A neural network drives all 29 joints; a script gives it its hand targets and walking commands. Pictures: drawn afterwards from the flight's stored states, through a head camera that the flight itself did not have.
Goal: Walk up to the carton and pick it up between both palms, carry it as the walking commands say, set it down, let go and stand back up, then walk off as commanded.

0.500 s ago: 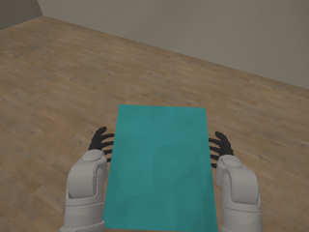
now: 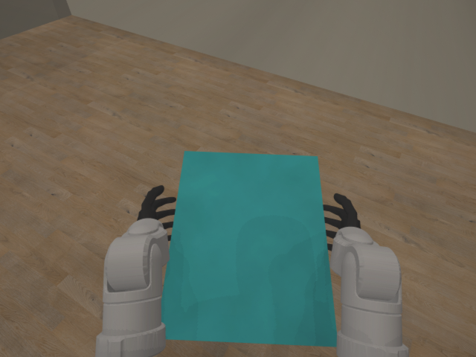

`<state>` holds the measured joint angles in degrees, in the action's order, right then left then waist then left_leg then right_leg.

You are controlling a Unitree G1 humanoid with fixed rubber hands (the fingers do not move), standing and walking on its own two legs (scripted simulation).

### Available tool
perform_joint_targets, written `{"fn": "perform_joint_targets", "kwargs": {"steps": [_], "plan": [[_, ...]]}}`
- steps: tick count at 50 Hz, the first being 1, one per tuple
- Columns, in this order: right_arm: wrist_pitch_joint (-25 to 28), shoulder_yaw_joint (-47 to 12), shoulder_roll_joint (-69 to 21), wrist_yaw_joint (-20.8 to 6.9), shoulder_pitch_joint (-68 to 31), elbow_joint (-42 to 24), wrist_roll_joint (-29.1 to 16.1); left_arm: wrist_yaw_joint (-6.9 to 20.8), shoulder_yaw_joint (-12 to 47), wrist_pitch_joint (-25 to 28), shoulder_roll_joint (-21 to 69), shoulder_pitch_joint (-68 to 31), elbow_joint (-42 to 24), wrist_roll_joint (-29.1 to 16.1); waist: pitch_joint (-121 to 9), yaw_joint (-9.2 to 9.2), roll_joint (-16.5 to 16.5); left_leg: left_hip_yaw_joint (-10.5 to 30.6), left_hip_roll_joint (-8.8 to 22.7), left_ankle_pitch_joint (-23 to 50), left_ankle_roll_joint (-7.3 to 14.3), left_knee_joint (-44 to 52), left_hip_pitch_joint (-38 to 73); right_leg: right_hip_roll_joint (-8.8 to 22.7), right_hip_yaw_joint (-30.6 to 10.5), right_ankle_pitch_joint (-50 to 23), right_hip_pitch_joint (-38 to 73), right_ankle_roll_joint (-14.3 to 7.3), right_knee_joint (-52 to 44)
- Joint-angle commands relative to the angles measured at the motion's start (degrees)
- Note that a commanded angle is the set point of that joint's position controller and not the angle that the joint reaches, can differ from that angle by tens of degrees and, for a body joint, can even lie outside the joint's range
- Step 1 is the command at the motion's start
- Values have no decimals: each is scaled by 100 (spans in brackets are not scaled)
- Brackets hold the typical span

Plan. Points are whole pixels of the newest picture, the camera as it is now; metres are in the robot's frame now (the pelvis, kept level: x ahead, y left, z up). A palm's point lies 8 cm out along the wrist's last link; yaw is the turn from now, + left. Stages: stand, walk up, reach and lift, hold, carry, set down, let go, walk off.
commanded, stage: carry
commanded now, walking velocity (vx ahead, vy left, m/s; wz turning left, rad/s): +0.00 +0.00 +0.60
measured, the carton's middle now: (246, 252) +0.30 +0.00 -0.01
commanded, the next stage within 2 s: none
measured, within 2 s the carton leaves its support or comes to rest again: neither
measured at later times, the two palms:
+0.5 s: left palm (109, 265) +0.24 +0.20 +0.07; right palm (304, 238) +0.29 -0.10 +0.07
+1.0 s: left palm (26, 343) +0.13 +0.26 +0.10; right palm (247, 234) +0.29 +0.00 +0.08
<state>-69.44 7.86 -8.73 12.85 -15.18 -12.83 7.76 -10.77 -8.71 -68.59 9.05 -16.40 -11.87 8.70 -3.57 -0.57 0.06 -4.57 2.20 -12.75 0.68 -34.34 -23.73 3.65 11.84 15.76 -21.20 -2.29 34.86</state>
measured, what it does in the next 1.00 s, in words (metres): steps on the spot, turning left: right foot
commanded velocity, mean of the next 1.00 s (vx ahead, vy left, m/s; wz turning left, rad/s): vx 0.00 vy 0.00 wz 0.60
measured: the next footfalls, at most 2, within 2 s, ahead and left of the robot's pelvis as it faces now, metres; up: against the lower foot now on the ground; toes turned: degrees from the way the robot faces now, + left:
right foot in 0.90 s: +0.03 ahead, -0.09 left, +0.00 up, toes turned +22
left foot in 1.26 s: -0.11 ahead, +0.10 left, +0.00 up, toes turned +52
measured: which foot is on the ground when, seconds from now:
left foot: down 0.00-0.90, up 0.92-1.00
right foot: down 0.00-0.64, up 0.66-0.88, down 0.90-1.00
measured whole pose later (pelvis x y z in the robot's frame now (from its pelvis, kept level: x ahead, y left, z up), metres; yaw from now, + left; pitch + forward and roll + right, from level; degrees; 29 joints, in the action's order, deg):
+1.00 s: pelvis -0.04 -0.02 +0.01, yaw +32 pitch +3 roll +2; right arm -70.1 7.8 -9.1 12.5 -16.4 -15.8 8.3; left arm -12.5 -9.0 -68.6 9.1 -16.4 -15.4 6.3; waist 0.0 0.2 1.1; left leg -2.1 -2.3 -24.5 -2.2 -54.9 -34.4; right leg 3.9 9.0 18.8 -17.3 -2.3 33.0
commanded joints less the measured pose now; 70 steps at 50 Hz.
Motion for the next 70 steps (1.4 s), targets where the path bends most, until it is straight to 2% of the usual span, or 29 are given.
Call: {"fn": "perform_joint_targets", "kwargs": {"steps": [1, 11, 20, 22, 24, 25, 26, 28, 30, 31, 32, 33, 34, 36, 43, 44, 45, 46, 47, 49, 51, 57, 61, 62, 63, 64, 65, 67, 70], "plan": [[-35, -4050, -5582, -2372, -3058, -259, -2603, 2117, 3935, -95, 5633, -2765, -211, -2532, -1689, 80, -41, 635, 599, 1334, 149, 77, 308, 964, -811, -272, 731, -26, -492], [-12, -4060, -5729, -2359, -3197, -426, -2681, 2120, 4043, -66, 5806, -3020, -458, -2629, -1679, 22, -56, 997, 376, 722, 279, -107, -55, 1308, -690, 1027, 626, 55, -393], [37, -4097, -5645, -2280, -3141, -568, -2631, 2137, 4097, -60, 5816, -3018, -542, -2733, -1948, 7, 507, 2212, 664, 905, 559, 617, -110, 778, -636, 1403, 849, 244, 233], [31, -4125, -5675, -2274, -3215, -609, -2643, 2130, 4081, -42, 5795, -2993, -526, -2722, -1889, 63, -5, 1612, 308, 631, 276, 111, -699, 1257, -1043, 1316, 1352, 12, -502], [6, -4044, -5672, -2281, -3305, -540, -2640, 2116, 4030, -23, 5796, -2841, -404, -2675, -1742, 96, -1220, 438, -127, -922, 71, -1669, -1202, 2752, -1541, -59, 1421, -588, -1370], [0, -4023, -5724, -2307, -3248, -430, -2685, 2101, 4031, -25, 5798, -2788, -399, -2635, -1611, 51, -817, 309, 77, -1223, 98, -2118, -1262, 2813, -1183, -978, 1341, -636, -1076], [-2, -4087, -5762, -2345, -3218, -408, -2766, 2081, 3989, -12, 5779, -2761, -421, -2554, -1570, 40, -592, 275, 197, -1195, 82, -1946, -1054, 2585, -719, -1570, 1332, -531, -762], [-18, -4168, -5791, -2410, -3205, -359, -2857, 2045, 3929, 11, 5740, -2744, -453, -2448, -1622, 55, -799, 13, 76, -889, 48, -1305, -638, 2308, -165, -2226, 1414, -218, -286], [-45, -4145, -5744, -2446, -3152, -284, -2869, 2001, 3919, -14, 5699, -2668, -464, -2373, -1652, 26, -788, -94, -105, -255, 58, -475, -167, 2124, 112, -2073, 1374, 113, 219], [-55, -4125, -5699, -2459, -3081, -243, -2853, 1989, 3920, -36, 5672, -2603, -454, -2353, -1710, -20, -396, 188, -38, 587, 132, 243, 268, 1887, 292, -1703, 1212, 352, 794], [-41, -4033, -5646, -2457, -2840, -98, -2787, 1987, 3912, -68, 5582, -2557, -490, -2328, -1901, -92, 680, 1381, 687, 3500, 565, 3, 1192, 1277, 420, -500, 104, 720, 1646], [-8, -3995, -5632, -2424, -2670, -22, -2729, 2007, 3936, -78, 5584, -2645, -534, -2380, -1905, -119, 1640, 2606, 1348, 5093, 945, 282, 1775, 563, 203, 2237, -799, 888, 2094], [5, -4044, -5685, -2401, -2783, -194, -2751, 2038, 4024, -49, 5659, -2648, -516, -2460, -2007, -110, 1395, 3119, 1507, 5289, 1138, 393, 2183, 235, -390, 2767, -1193, 890, 2303], [59, -4092, -5765, -2357, -2972, -484, -2714, 2076, 4161, 8, 5866, -2858, -646, -2680, -2319, -71, 966, 2778, 1410, 4292, 1081, 503, 2359, 98, -839, 2046, -1279, 768, 2336], [57, -4010, -5654, -2168, -2888, -878, -2418, 2128, 4164, -78, 5864, -2827, -760, -2948, -2471, -36, 878, 2272, 955, 2157, 639, 945, 1388, -369, -747, 981, 540, 505, 137], [34, -4004, -5613, -2156, -2820, -816, -2377, 2144, 4129, -100, 5861, -2711, -674, -2927, -2394, 37, 842, 2034, 740, 1750, 382, 832, 854, -299, -682, 541, 1319, 408, -812], [8, -3992, -5583, -2152, -2791, -746, -2356, 2162, 4091, -115, 5811, -2638, -592, -2894, -2247, 89, 359, 1763, 415, 966, 62, 403, -5, 250, -1269, 251, 2148, 244, -1505], [-20, -4099, -5639, -2174, -2831, -755, -2375, 2178, 3991, -86, 5733, -2541, -415, -2767, -1944, 74, -1424, 709, -538, -824, -379, -761, -1205, 1894, -3010, -1035, 2466, -375, -1775], [-18, -4025, -5638, -2161, -2906, -647, -2400, 2207, 4019, -97, 5754, -2526, -444, -2800, -1600, 64, -1403, 192, -401, -2035, -379, -2285, -1762, 2831, -3027, -2790, 2049, -918, -1528], [20, -4260, -5815, -2193, -3059, -656, -2618, 2219, 3930, -112, 5671, -2681, -607, -2755, -1408, 57, -423, 317, -51, -1589, -326, -3131, -1467, 2126, -1836, -4135, 1973, -741, -991], [18, -4390, -5835, -2200, -3341, -666, -2762, 2220, 3870, -86, 5623, -2826, -589, -2702, -1407, 37, -929, 51, -49, -1241, -392, -2861, -1487, 1670, -1013, -4091, 2278, -389, -753], [-125, -4322, -5804, -2196, -3252, -432, -2740, 2166, 3659, -181, 5499, -2580, -465, -2454, -1535, 134, -1234, -526, -279, -1136, -380, -1383, -625, 1783, -482, -3994, 2173, -321, -480], [-174, -4223, -5820, -2269, -3219, -249, -2749, 2111, 3685, -172, 5547, -2463, -327, -2349, -1697, 144, -1372, -762, -432, -459, -285, 231, 54, 1899, -265, -3592, 2188, 12, 33], [-176, -4208, -5842, -2296, -3181, -187, -2751, 2098, 3718, -164, 5561, -2466, -315, -2351, -1751, 63, -1084, -702, -361, 261, -246, 1050, 654, 1799, -80, -3140, 1889, 245, 403], [-173, -4176, -5857, -2331, -3127, -143, -2737, 2088, 3767, -152, 5560, -2522, -356, -2374, -1890, -34, -594, -68, 84, 719, -65, 1268, 1608, 1609, -39, -2138, 1004, 498, 1038], [-130, -4039, -5799, -2327, -2907, -3, -2617, 2104, 3802, -173, 5561, -2609, -430, -2419, -2031, -128, 875, 1636, 1282, 4710, 619, 395, 2814, 878, 36, 209, -842, 855, 2154], [-78, -3945, -5809, -2328, -2672, 106, -2577, 2126, 3950, -174, 5626, -2682, -433, -2495, -1981, -143, 1658, 2521, 1938, 6270, 1207, 347, 3094, 380, -336, 2693, -1799, 857, 2712], [28, -3952, -5913, -2320, -2901, -150, -2614, 2161, 4194, -51, 5835, -2914, -578, -2717, -2232, -77, 817, 2040, 1651, 5184, 1143, 338, 2875, 383, -975, 2257, -1695, 752, 3070], [117, -3899, -5865, -2269, -3330, -545, -2576, 2141, 4289, -19, 5978, -3453, -816, -2935, -2145, -92, 891, 1562, 1199, 2924, 1009, 677, 2167, 241, -882, 1299, -1480, 754, 2927]]}}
